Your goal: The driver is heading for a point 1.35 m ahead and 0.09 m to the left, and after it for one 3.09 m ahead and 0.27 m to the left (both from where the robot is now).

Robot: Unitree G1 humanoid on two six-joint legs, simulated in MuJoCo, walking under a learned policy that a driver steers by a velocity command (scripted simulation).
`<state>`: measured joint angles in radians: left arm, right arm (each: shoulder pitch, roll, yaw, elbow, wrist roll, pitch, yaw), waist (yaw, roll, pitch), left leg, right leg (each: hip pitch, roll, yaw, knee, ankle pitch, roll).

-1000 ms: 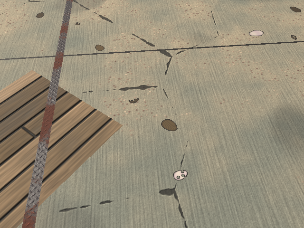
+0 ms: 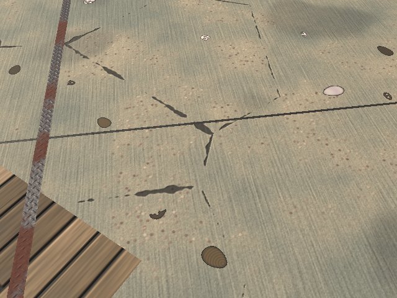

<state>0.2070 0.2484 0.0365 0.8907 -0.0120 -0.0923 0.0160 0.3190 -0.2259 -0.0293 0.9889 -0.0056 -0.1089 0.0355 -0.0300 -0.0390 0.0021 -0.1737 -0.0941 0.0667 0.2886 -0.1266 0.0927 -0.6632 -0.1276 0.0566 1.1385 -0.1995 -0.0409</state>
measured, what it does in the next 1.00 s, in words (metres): walks ahead: right foot, then left foot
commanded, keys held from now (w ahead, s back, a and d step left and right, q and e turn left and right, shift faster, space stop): w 0.32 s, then no key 0.68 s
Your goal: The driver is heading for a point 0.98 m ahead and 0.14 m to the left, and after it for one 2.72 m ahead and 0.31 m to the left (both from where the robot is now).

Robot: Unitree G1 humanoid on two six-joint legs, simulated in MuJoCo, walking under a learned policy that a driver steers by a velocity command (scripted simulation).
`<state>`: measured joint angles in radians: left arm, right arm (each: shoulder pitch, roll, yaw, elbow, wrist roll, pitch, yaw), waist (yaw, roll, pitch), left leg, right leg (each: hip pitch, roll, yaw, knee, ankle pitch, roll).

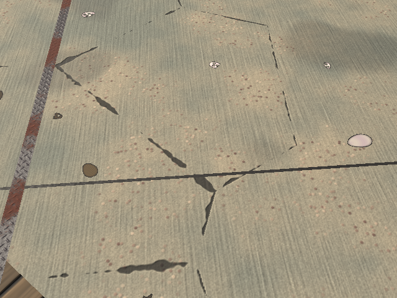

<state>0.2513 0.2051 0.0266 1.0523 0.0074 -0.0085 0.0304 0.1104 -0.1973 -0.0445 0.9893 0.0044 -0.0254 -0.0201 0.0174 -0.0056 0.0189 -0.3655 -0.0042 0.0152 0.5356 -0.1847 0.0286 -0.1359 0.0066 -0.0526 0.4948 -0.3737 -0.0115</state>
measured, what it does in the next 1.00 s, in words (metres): walks ahead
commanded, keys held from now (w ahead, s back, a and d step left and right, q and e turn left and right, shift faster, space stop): no key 0.58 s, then w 0.42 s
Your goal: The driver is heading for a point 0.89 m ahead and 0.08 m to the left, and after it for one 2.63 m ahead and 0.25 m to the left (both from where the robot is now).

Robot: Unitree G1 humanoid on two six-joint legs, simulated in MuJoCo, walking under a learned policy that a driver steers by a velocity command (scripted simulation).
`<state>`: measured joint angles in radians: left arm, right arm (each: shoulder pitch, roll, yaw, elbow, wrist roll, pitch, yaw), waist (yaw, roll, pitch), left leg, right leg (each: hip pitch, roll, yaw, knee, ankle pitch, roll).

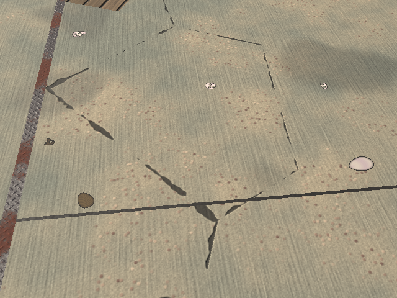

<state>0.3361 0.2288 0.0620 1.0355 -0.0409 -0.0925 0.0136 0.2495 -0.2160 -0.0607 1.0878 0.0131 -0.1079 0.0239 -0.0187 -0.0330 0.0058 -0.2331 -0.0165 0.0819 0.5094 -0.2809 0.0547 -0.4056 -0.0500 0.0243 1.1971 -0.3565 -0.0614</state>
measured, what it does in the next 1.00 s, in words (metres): walks ahead: right foot, then left foot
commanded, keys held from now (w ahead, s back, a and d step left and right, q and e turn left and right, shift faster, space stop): w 0.50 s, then no key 0.50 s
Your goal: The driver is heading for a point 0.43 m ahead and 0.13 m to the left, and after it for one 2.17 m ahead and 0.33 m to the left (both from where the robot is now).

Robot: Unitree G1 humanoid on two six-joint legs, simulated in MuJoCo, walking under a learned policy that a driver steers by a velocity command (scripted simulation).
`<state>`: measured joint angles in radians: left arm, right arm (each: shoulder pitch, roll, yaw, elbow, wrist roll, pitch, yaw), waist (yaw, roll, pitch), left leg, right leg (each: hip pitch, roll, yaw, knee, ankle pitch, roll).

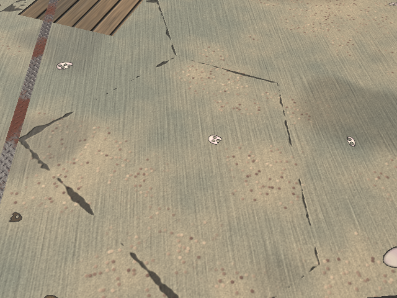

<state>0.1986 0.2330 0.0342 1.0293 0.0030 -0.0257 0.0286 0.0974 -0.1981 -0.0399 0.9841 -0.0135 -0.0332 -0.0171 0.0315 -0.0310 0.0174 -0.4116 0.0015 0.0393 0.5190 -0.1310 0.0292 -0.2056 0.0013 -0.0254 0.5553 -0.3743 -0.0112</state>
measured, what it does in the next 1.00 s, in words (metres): walks ahead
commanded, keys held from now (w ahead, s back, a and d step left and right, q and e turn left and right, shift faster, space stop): no key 0.42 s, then w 0.58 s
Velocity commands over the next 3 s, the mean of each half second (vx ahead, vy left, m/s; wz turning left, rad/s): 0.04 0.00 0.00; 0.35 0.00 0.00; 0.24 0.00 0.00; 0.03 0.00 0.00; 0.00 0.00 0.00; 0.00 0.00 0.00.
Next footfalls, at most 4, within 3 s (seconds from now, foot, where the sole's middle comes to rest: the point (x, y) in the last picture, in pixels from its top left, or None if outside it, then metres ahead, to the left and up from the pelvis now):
1.20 right None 0.48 -0.12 -0.77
1.56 left None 0.46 0.11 -0.77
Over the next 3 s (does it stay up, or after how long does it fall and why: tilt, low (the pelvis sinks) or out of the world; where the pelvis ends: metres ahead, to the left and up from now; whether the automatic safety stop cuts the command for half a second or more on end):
stays up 0.43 -0.03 0.01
